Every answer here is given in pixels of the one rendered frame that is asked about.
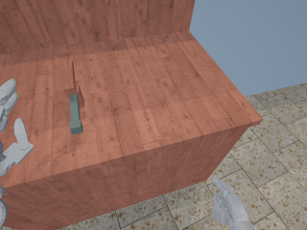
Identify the right robot hand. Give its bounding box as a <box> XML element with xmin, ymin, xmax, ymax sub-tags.
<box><xmin>211</xmin><ymin>177</ymin><xmax>249</xmax><ymax>229</ymax></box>

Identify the counter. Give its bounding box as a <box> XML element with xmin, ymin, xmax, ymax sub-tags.
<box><xmin>0</xmin><ymin>0</ymin><xmax>263</xmax><ymax>230</ymax></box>

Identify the robot right forearm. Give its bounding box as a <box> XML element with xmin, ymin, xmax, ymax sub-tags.
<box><xmin>232</xmin><ymin>220</ymin><xmax>256</xmax><ymax>230</ymax></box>

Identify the tap lever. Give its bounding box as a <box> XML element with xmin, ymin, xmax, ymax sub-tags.
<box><xmin>69</xmin><ymin>88</ymin><xmax>83</xmax><ymax>135</ymax></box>

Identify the left robot hand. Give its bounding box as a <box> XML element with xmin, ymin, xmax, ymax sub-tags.
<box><xmin>0</xmin><ymin>79</ymin><xmax>34</xmax><ymax>179</ymax></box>

